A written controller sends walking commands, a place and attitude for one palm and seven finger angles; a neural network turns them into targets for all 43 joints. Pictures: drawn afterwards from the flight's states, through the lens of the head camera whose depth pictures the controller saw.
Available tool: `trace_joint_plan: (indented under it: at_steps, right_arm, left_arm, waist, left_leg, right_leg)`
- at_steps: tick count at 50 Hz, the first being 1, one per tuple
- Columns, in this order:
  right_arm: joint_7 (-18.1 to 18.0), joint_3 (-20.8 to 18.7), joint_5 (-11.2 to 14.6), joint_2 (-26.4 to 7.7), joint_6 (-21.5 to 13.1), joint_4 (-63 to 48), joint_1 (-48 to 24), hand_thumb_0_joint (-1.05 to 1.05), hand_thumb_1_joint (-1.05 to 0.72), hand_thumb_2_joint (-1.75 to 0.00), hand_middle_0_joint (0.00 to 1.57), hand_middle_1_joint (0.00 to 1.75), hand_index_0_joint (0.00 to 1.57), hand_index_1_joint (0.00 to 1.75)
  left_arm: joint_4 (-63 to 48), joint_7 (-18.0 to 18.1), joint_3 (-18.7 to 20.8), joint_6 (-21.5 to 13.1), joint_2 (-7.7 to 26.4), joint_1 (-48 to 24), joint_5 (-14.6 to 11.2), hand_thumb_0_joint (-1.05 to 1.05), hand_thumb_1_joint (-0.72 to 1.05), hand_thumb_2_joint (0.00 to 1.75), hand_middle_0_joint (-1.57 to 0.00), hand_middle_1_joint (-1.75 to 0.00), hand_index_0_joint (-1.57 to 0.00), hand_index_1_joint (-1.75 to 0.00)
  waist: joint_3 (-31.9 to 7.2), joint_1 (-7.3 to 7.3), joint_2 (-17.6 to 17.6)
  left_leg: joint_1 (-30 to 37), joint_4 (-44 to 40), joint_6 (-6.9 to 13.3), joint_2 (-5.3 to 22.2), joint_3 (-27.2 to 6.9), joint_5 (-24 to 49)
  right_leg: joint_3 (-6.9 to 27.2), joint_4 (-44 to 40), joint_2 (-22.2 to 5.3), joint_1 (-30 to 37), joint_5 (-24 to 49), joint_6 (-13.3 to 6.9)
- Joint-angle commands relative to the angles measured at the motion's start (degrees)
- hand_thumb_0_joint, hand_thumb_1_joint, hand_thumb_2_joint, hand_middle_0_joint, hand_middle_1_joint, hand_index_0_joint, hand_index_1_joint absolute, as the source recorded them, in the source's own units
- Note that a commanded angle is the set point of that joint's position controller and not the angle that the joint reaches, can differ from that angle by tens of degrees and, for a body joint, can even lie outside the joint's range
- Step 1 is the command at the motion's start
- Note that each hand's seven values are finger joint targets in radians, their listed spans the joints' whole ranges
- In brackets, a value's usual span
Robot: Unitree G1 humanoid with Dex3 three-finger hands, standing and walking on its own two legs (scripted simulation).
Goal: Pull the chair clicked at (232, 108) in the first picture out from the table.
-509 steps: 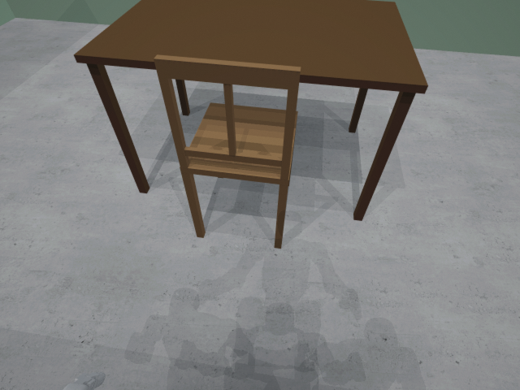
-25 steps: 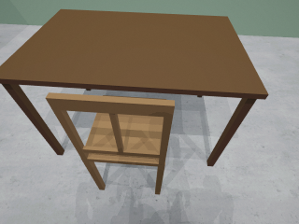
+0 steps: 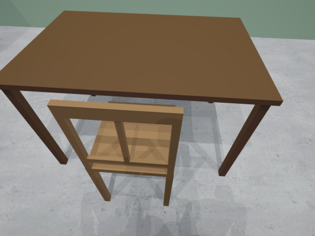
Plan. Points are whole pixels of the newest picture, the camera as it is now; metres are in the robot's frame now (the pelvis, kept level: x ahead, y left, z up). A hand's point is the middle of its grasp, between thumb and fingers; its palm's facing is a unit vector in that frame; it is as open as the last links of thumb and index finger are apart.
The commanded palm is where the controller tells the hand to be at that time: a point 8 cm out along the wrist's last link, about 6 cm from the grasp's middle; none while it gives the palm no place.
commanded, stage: look again from close up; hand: left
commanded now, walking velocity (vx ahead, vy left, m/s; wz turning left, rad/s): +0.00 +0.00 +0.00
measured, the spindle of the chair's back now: (123, 142) +0.44 +0.15 -0.10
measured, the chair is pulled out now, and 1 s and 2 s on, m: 0.00 0.00 0.00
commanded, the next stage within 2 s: raise the hand toward the chair's back in 0.08 s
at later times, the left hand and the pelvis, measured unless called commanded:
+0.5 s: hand (108, 202) +0.20 +0.14 -0.02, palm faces +0.01 -1.00 +0.01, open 8.3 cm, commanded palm +0.12 +0.22 -0.07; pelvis -0.02 -0.02 -0.05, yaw +3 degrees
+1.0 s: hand (94, 219) +0.17 +0.17 -0.05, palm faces -0.02 -1.00 -0.03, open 12.7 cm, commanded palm +0.13 +0.23 -0.05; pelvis -0.03 -0.03 -0.10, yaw +5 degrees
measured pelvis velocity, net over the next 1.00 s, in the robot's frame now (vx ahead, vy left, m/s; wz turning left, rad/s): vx -0.03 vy -0.03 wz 0.08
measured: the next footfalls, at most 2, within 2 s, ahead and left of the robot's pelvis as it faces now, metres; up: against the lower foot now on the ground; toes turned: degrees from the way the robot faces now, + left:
none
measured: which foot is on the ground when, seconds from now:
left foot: down 0.00-1.00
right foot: down 0.00-1.00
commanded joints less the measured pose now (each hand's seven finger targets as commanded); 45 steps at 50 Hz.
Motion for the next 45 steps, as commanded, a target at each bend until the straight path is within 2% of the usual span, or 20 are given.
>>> trace_joint_plan:
  at_steps: [1,8,9,10,11,12,13,15,16,17,19,21,23,24,28,31,36,41,43,45]
  right_arm:
    - [-0.58,-0.85,0.36,-4.76,-0.48,-0.55,4.96,0.0,-0.9,-0.9,0.2,0.3,0.2,0.3]
    - [-0.63,-0.8,0.35,-4.39,-0.5,-0.33,5.67,0.0,-0.9,-0.9,0.2,0.3,0.2,0.3]
    - [-0.36,-1.05,0.79,-7.87,-1.36,-5.63,0.71,0.0,-0.9,-0.9,0.2,0.3,0.2,0.3]
    - [-2.84,-1.34,3.1,-18.17,-10.19,-26.53,1.46,0.0,-0.9,-0.9,0.2,0.3,0.2,0.3]
    - [-4.83,-0.01,3.35,-12.79,-14.89,-22.78,-4.54,0.0,-0.9,-0.9,0.2,0.3,0.2,0.3]
    - [-3.87,-0.91,3.27,-10.19,-18.2,-24.78,-3.06,0.0,-0.9,-0.9,0.2,0.3,0.2,0.3]
    - [-3.5,-0.74,4.42,-10.93,-19.36,-22.03,-2.68,0.0,-0.9,-0.9,0.2,0.3,0.2,0.3]
    - [-3.61,-2.02,3.36,-14.88,-21.52,-26.28,-3.24,0.0,-0.9,-0.9,0.2,0.3,0.2,0.3]
    - [-3.23,-2.37,2.62,-15.31,-22.06,-28.57,-2.99,0.0,-0.9,-0.9,0.2,0.3,0.2,0.3]
    - [-2.61,-3.13,1.83,-15.32,-22.16,-29.86,-2.96,0.0,-0.9,-0.9,0.2,0.3,0.2,0.3]
    - [-0.88,-4.47,1.38,-14.73,-22.27,-33.85,-4.78,0.0,-0.9,-0.9,0.2,0.3,0.2,0.3]
    - [1.67,-5.78,1.52,-14.81,-20.92,-37.08,-6.63,0.0,-0.9,-0.9,0.2,0.3,0.2,0.3]
    - [3.49,-6.36,1.26,-15.43,-19.45,-40.66,-9.75,0.0,-0.9,-0.9,0.2,0.3,0.2,0.3]
    - [3.64,-6.85,1.87,-14.77,-18.69,-41.93,-10.14,0.0,-0.9,-0.9,0.2,0.3,0.2,0.3]
    - [2.96,-6.49,2.59,-14.18,-15.94,-47.59,-10.4,0.0,-0.9,-0.9,0.2,0.3,0.2,0.3]
    - [1.73,-6.16,1.99,-13.51,-15.91,-47.11,-7.23,0.0,-0.9,-0.9,0.2,0.3,0.2,0.3]
    - [0.0,-4.38,2.27,-15.0,-17.4,-43.94,-6.31,0.0,-0.9,-0.9,0.2,0.3,0.2,0.3]
    - [-1.12,-4.34,3.68,-15.41,-17.36,-44.65,-7.61,0.0,-0.9,-0.9,0.2,0.3,0.2,0.3]
    - [-1.05,-4.45,3.68,-14.31,-16.51,-45.84,-8.55,0.0,-0.9,-0.9,0.2,0.3,0.2,0.3]
    - [-1.11,-4.4,3.54,-12.95,-15.82,-46.24,-9.28,0.0,-0.9,-0.9,0.2,0.3,0.2,0.3]
  left_arm:
    - [-1.0,0.46,0.68,-0.49,5.03,4.56,-0.23,0.0,0.9,0.9,-0.2,-0.3,-0.2,-0.3]
    - [-0.9,0.52,0.71,-0.53,4.51,4.68,-0.15,0.0,0.9,0.9,-0.2,-0.3,-0.2,-0.3]
    - [0.87,2.3,0.68,-0.91,8.26,6.28,0.5,0.0,0.9,0.9,-0.2,-0.3,-0.2,-0.3]
    - [-87.04,0.99,3.29,-13.04,16.94,-36.68,-11.05,0.0,0.88,0.89,-0.2,-0.3,-0.2,-0.3]
    - [-84.21,4.87,9.31,-11.37,22.06,-27.89,-9.1,0.0,0.85,0.88,-0.2,-0.29,-0.2,-0.29]
    - [-66.36,5.75,-1.61,-2.37,3.92,-1.8,-7.47,0.0,0.83,0.87,-0.19,-0.29,-0.19,-0.29]
    - [-59.63,5.59,-5.67,1.49,-3.03,2.26,-9.79,0.0,0.81,0.86,-0.19,-0.29,-0.19,-0.29]
    - [-67.41,3.46,-3.47,-3.83,1.75,-3.37,-10.72,0.0,0.76,0.84,-0.19,-0.28,-0.19,-0.28]
    - [-65.43,2.34,-1.67,-6.43,2.59,-1.98,-10.49,0.0,0.74,0.83,-0.18,-0.27,-0.18,-0.27]
    - [-60.71,0.34,-0.79,-9.73,1.49,0.13,-9.87,0.0,0.71,0.82,-0.18,-0.27,-0.18,-0.27]
    - [-52.24,-5.97,1.94,-17.86,-0.42,13.79,-11.69,0.0,0.67,0.8,-0.18,-0.26,-0.18,-0.26]
    - [-49.92,-13.0,10.12,-27.04,5.1,21.04,-12.82,0.0,0.62,0.78,-0.17,-0.26,-0.17,-0.26]
    - [-51.18,-20.14,13.15,-36.15,9.67,16.48,-12.62,0.0,0.57,0.76,-0.17,-0.25,-0.17,-0.25]
    - [-49.51,-21.63,16.2,-37.69,11.61,18.71,-12.38,0.0,0.55,0.75,-0.16,-0.25,-0.16,-0.25]
    - [-66.15,-22.5,16.77,-36.22,12.87,9.95,-16.74,0.0,0.46,0.71,-0.16,-0.23,-0.16,-0.23]
    - [-79.47,-20.88,15.58,-37.78,13.16,2.51,-17.24,0.0,0.39,0.68,-0.15,-0.22,-0.15,-0.22]
    - [-77.84,-25.88,7.89,-37.07,10.72,-4.13,-17.41,0.0,0.27,0.63,-0.14,-0.2,-0.14,-0.2]
    - [-72.25,-29.8,14.66,-26.49,15.82,1.19,-19.17,0.0,0.15,0.58,-0.13,-0.18,-0.13,-0.18]
    - [-76.17,-28.91,18.09,-23.21,16.87,4.54,-20.21,0.0,0.11,0.56,-0.12,-0.18,-0.12,-0.18]
    - [-77.24,-26.58,18.57,-21.49,15.0,6.65,-20.92,0.0,0.06,0.54,-0.12,-0.17,-0.12,-0.17]
  waist:
    - [2.45,-0.23,-0.26]
    - [2.9,-0.3,-0.78]
    - [1.82,0.97,-6.53]
    - [-27.05,-5.18,7.08]
    - [-23.67,-2.44,13.68]
    - [-14.31,-2.08,12.16]
    - [-6.01,-2.24,4.51]
    - [-2.04,-3.93,-0.34]
    - [-1.65,-4.55,-6.82]
    - [-1.41,-3.85,-14.02]
    - [-3.61,0.4,-18.83]
    - [-8.79,3.66,-11.62]
    - [-10.98,2.53,-5.45]
    - [-12.92,3.95,-5.65]
    - [-20.61,3.8,3.16]
    - [-26.19,-0.13,4.98]
    - [-20.39,-5.62,3.52]
    - [-27.03,-1.63,0.43]
    - [-32.26,0.63,0.19]
    - [-31.48,1.29,-1.74]
  left_leg:
    - [-4.81,-6.93,-0.27,6.78,-6.9,8.88]
    - [-5.14,-7.11,-0.32,6.72,-7.06,8.07]
    - [-10.24,3.84,-1.68,8.61,-5.95,21.47]
    - [2.44,-2.03,-2.75,2.29,-8.59,26.45]
    - [3.31,-2.74,-2.88,3.5,-5.23,23.7]
    - [-4.52,-4.59,-3.63,4.07,-7.54,21.67]
    - [-9.38,-3.18,-3.73,3.04,-8.45,14.39]
    - [-15.97,2.97,-2.23,1.27,-9.4,2.3]
    - [-19.69,5.56,-2.17,0.24,-9.5,-0.54]
    - [-23.82,8.62,-2.34,-0.06,-9.43,-2.06]
    - [-31.26,14.63,-2.87,-0.47,-7.57,-4.19]
    - [-35.43,19.3,-4.03,-1.39,-5.86,-1.0]
    - [-39.46,25.16,-3.9,-1.82,-5.41,0.08]
    - [-42.29,27.25,-3.2,-1.95,-5.06,0.57]
    - [-42.67,30.82,-1.94,-1.92,-4.87,-0.04]
    - [-41.06,35.21,-1.45,-0.49,-6.62,4.01]
    - [-45.32,40.6,-0.78,0.61,-8.72,-0.99]
    - [-47.3,38.87,-0.71,0.0,-8.75,-2.24]
    - [-45.8,37.16,-0.87,-0.28,-8.59,1.53]
    - [-45.87,35.81,-1.16,-0.39,-8.82,3.15]
  right_leg:
    - [3.04,-2.72,-2.65,1.09,7.36,-2.73]
    - [3.34,-2.99,-2.64,0.93,6.76,-2.73]
    - [3.4,1.6,-5.4,3.5,26.93,-2.95]
    - [-0.37,5.04,1.23,9.21,15.57,-2.67]
    - [-0.29,8.56,2.8,4.26,2.31,-3.06]
    - [-3.79,9.54,2.86,-3.1,-6.6,-3.31]
    - [-4.51,8.75,2.19,-6.16,-5.87,-2.63]
    - [-4.16,4.45,1.95,-8.47,-6.11,-2.29]
    - [-4.98,5.38,1.96,-10.62,-9.3,-2.32]
    - [-5.2,7.27,2.18,-14.68,-13.42,-2.41]
    - [-4.25,11.91,1.93,-18.67,-19.08,-2.89]
    - [-2.3,17.1,1.49,-15.89,-13.85,-4.22]
    - [-0.65,22.18,1.04,-17.94,-8.91,-4.93]
    - [0.44,24.43,0.9,-18.35,-7.43,-4.95]
    - [2.91,27.42,1.05,-19.83,-8.19,-4.5]
    - [2.79,31.23,2.22,-22.39,-2.19,-3.85]
    - [2.9,31.42,2.91,-31.58,-9.08,-3.68]
    - [3.27,29.86,2.35,-24.95,-13.05,-3.03]
    - [2.75,29.99,1.79,-19.89,-8.7,-2.8]
    - [1.65,30.15,1.84,-18.75,-6.49,-2.6]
